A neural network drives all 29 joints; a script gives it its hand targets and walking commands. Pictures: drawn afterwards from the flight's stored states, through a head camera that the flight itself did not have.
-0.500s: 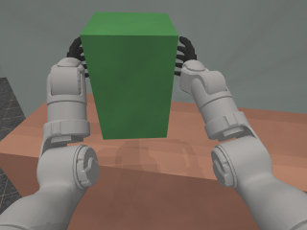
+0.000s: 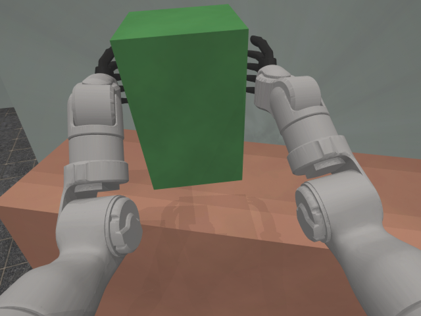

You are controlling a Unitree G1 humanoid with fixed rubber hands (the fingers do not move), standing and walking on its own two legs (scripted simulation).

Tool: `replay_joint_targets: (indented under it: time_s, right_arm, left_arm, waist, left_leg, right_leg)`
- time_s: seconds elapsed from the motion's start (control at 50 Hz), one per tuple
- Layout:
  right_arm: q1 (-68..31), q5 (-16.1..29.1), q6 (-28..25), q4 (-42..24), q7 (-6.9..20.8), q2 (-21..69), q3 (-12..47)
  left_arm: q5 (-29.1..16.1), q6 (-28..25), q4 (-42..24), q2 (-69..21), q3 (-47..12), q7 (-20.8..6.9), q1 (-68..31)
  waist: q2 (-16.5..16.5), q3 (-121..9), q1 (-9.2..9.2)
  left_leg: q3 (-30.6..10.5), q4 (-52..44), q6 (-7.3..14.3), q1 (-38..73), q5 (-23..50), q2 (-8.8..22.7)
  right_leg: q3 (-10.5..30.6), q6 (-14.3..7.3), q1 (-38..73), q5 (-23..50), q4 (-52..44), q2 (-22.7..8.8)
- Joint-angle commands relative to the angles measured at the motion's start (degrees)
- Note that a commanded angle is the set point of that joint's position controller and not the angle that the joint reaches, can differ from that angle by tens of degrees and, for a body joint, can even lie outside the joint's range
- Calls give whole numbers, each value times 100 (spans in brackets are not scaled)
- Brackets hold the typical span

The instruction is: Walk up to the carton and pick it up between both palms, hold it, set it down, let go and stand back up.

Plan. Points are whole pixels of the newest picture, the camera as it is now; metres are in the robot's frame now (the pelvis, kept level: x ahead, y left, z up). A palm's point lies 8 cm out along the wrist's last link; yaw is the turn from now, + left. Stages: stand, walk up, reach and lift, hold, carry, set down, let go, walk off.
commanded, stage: hold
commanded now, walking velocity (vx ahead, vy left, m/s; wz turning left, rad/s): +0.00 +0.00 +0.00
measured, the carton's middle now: (189, 101) +0.39 +0.02 +0.29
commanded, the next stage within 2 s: none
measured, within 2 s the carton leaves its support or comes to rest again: neither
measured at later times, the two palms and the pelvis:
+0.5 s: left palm (115, 83) +0.37 +0.14 +0.33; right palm (274, 72) +0.36 -0.13 +0.35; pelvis +0.01 -0.01 +0.00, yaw +1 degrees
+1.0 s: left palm (108, 85) +0.36 +0.15 +0.33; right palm (270, 77) +0.36 -0.12 +0.35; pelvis +0.01 +0.00 +0.00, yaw +1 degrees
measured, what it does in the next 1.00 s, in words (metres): stands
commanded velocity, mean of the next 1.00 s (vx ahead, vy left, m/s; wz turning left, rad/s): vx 0.00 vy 0.00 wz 0.00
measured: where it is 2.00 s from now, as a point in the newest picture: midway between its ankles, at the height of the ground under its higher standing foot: outside the picture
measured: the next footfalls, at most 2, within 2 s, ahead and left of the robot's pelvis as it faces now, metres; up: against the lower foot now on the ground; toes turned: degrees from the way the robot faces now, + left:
none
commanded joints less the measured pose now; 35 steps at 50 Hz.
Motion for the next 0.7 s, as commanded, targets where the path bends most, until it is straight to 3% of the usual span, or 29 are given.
replay_joint_targets:
  time_s: [0.0, 0.04, 0.06, 0.12, 0.14, 0.16, 0.18, 0.26, 0.3, 0.32, 0.34, 0.38, 0.42, 0.44, 0.46, 0.48, 0.52, 0.54, 0.56, 0.68]
  right_arm:
    - [-3821, 837, -184, -1066, 1005, 3106, 443]
    - [-3853, 817, -227, -1079, 948, 3124, 448]
    - [-3760, 826, -225, -1109, 913, 3133, 545]
    - [-3713, 928, -233, -1138, 808, 2927, 521]
    - [-3620, 973, -206, -1061, 815, 2949, 457]
    - [-3520, 969, -158, -1047, 809, 2922, 578]
    - [-3768, 852, -190, -1149, 795, 2915, 589]
    - [-3825, 972, -206, -1357, 713, 2914, 501]
    - [-4116, 994, -215, -1251, 761, 3061, 570]
    - [-3979, 952, -240, -1309, 767, 3056, 532]
    - [-4049, 993, -280, -1343, 784, 3150, 589]
    - [-4218, 969, -334, -1424, 780, 3160, 566]
    - [-3915, 1067, -276, -1267, 804, 3253, 730]
    - [-3868, 1167, -232, -1133, 826, 3320, 660]
    - [-3873, 1089, -218, -1219, 804, 3306, 744]
    - [-3791, 1093, -183, -1189, 800, 3266, 739]
    - [-3632, 1108, -123, -1046, 790, 3257, 769]
    - [-3571, 1142, -107, -1042, 779, 3267, 757]
    - [-3503, 1234, -81, -961, 765, 3229, 667]
    - [-3678, 1086, -83, -1038, 819, 3136, 596]
  left_arm:
    - [-1378, -606, -205, -2669, -1463, -965, -4368]
    - [-1409, -628, -45, -2689, -1419, -958, -4274]
    - [-1428, -659, -74, -2786, -1496, -979, -4243]
    - [-1409, -599, 62, -2842, -1513, -1004, -4028]
    - [-1338, -564, 39, -2766, -1401, -1031, -4123]
    - [-1271, -516, 109, -2780, -1397, -1048, -3904]
    - [-1229, -507, 215, -2729, -1171, -1077, -3929]
    - [-1069, -509, 354, -2747, -1142, -1221, -3683]
    - [-1031, -532, 336, -2672, -1048, -1239, -3885]
    - [-1085, -530, 256, -2758, -1093, -1230, -3952]
    - [-1053, -575, 316, -2727, -1061, -1229, -3772]
    - [-1179, -658, -16, -2753, -1241, -1179, -4116]
    - [-1270, -717, -205, -2678, -1387, -1105, -4221]
    - [-1286, -755, -444, -2649, -1398, -1089, -4385]
    - [-1339, -760, -379, -2696, -1450, -1063, -4292]
    - [-1347, -726, -315, -2724, -1432, -1064, -4189]
    - [-1295, -668, -415, -2586, -1306, -1049, -4122]
    - [-1264, -655, -440, -2496, -1316, -1058, -4145]
    - [-1301, -660, -631, -2533, -1403, -1075, -4185]
    - [-1303, -563, -307, -2674, -1391, -1075, -4160]
  waist:
    - [659, -1529, -28]
    - [410, -1558, -32]
    - [497, -1561, -127]
    - [334, -1648, -164]
    - [392, -1503, -81]
    - [370, -1427, -196]
    - [184, -1275, -65]
    - [352, -1051, -181]
    - [133, -1031, 7]
    - [140, -1190, -73]
    - [315, -1087, 128]
    - [275, -1383, -8]
    - [188, -1409, -40]
    - [296, -1473, 13]
    - [173, -1500, 3]
    - [255, -1551, -53]
    - [136, -1583, 53]
    - [148, -1666, -32]
    - [332, -1589, -19]
    - [237, -1423, -5]
  left_leg:
    - [207, -566, -21, -671, -202, -188]
    - [191, -467, -50, -590, 48, -256]
    - [163, -347, -113, -466, 286, -225]
    - [150, -143, -221, 28, 914, -296]
    - [183, -174, -204, -67, 894, -287]
    - [183, -161, -224, -102, 818, -291]
    - [170, -231, -156, -253, 720, -324]
    - [149, -198, -210, -83, 786, -341]
    - [186, -267, -128, -237, 554, -279]
    - [181, -267, -73, -112, 534, -346]
    - [183, -292, -69, -165, 612, -301]
    - [194, -217, -111, -74, 670, -323]
    - [218, -248, -166, -36, 814, -310]
    - [168, -178, -139, 54, 788, -294]
    - [180, -158, -166, -2, 902, -321]
    - [160, -205, -176, 39, 882, -359]
    - [157, -204, -123, 79, 924, -323]
    - [173, -151, -130, 114, 841, -339]
    - [142, -158, -151, 97, 818, -320]
    - [123, -264, -134, 97, 792, -269]
  right_leg:
    - [9, 315, 951, 332, 30, 369]
    - [94, 359, 911, 457, -36, 340]
    - [126, 301, 847, 600, -64, 270]
    - [78, 315, 703, 852, -171, 307]
    - [54, 321, 709, 811, -194, 366]
    - [130, 390, 808, 852, -195, 298]
    - [130, 368, 812, 757, -202, 295]
    - [213, 407, 796, 1149, -258, 239]
    - [191, 351, 654, 695, -300, 177]
    - [140, 349, 828, 739, -295, 221]
    - [107, 329, 796, 698, -258, 240]
    - [119, 339, 824, 745, -269, 212]
    - [192, 341, 626, 856, -286, 244]
    - [163, 367, 568, 937, -224, 232]
    - [176, 380, 689, 1016, -186, 237]
    - [206, 424, 725, 1166, -190, 250]
    - [219, 415, 650, 1079, -188, 218]
    - [213, 470, 685, 1160, -195, 168]
    - [240, 416, 586, 997, -164, 190]
    - [99, 384, 567, 737, -235, 279]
